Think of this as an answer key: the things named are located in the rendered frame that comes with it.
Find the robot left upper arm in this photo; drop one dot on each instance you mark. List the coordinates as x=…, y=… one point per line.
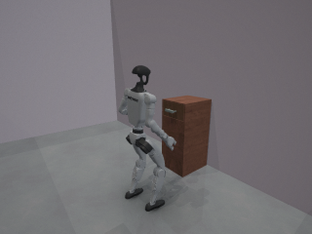
x=124, y=102

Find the right robot shin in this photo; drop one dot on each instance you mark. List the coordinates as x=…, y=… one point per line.
x=157, y=183

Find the right robot foot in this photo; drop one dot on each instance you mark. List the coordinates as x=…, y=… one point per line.
x=158, y=204

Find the right robot forearm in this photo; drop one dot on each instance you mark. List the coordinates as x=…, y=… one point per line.
x=158, y=131

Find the robot right hand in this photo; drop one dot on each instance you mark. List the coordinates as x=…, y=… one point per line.
x=170, y=142

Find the drawer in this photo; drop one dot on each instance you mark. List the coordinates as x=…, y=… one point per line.
x=177, y=107

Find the cabinet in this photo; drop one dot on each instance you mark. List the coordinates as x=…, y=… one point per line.
x=190, y=152

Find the handle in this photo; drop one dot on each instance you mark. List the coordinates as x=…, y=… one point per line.
x=169, y=110

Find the robot right upper arm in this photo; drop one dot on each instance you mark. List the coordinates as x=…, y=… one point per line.
x=150, y=101

